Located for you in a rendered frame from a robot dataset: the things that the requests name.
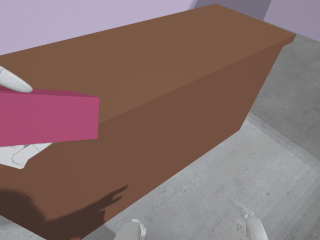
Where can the sponge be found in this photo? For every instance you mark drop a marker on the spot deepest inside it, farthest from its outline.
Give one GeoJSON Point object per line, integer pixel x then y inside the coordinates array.
{"type": "Point", "coordinates": [47, 116]}

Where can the robot right hand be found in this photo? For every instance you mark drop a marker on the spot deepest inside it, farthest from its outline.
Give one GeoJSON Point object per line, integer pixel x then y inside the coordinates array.
{"type": "Point", "coordinates": [252, 230]}

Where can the robot left thigh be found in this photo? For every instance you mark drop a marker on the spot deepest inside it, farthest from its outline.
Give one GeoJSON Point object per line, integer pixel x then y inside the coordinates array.
{"type": "Point", "coordinates": [131, 231]}

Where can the robot left shin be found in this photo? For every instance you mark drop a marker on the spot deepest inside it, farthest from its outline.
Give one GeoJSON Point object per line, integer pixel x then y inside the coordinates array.
{"type": "Point", "coordinates": [135, 220]}

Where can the robot left hand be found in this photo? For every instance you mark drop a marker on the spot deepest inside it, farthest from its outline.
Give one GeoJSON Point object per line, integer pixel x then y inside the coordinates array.
{"type": "Point", "coordinates": [17, 155]}

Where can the table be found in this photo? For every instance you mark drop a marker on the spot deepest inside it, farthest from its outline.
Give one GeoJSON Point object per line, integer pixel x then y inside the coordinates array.
{"type": "Point", "coordinates": [170, 89]}

